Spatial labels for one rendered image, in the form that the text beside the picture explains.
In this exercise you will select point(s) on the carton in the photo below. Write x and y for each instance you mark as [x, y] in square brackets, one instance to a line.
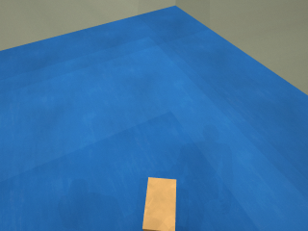
[160, 205]

